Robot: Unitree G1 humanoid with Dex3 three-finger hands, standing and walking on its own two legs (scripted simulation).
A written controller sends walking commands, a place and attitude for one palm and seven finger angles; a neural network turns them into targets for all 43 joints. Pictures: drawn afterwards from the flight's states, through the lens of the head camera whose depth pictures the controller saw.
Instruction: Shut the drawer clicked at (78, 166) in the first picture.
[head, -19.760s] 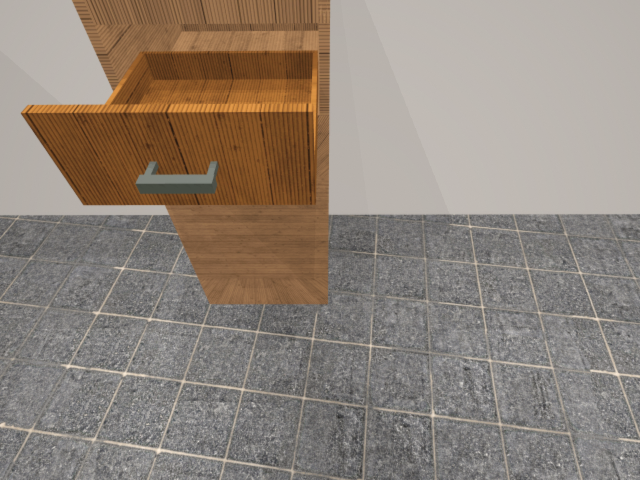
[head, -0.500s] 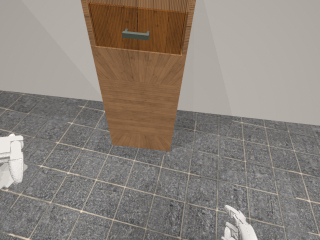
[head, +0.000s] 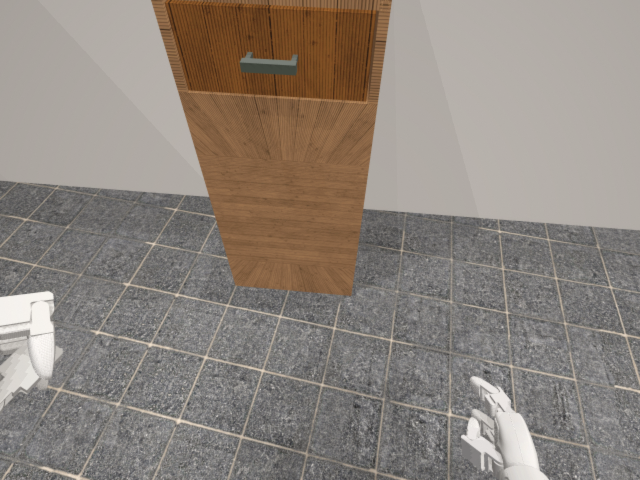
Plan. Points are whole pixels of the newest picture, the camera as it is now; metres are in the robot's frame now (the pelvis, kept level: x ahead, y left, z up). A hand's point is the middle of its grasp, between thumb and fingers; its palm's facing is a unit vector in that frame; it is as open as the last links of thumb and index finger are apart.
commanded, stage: let the arm hang, fingers relaxed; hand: left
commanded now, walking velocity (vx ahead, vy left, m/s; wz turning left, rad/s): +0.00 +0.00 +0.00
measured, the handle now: (270, 62) +0.81 +0.14 +0.11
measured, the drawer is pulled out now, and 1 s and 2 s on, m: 0.00 0.00 0.00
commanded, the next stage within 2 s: look to check the result in 1.20 s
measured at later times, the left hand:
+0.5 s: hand out of the picture -0.01 +0.20 -0.18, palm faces +0.03 -0.98 -0.22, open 3.6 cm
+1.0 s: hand out of the picture -0.03 +0.17 -0.17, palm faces +0.04 -0.98 -0.19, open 7.2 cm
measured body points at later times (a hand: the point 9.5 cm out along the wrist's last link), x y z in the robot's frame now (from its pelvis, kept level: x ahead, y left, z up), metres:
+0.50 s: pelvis -0.03 +0.00 +0.00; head +0.00 +0.02 +0.45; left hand -0.02 +0.25 -0.16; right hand +0.00 -0.25 -0.14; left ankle -0.02 +0.11 -0.74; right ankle +0.00 -0.11 -0.74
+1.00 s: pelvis -0.03 +0.00 +0.00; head -0.02 +0.00 +0.45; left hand -0.03 +0.22 -0.16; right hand -0.04 -0.20 -0.16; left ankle -0.02 +0.11 -0.74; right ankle +0.00 -0.11 -0.74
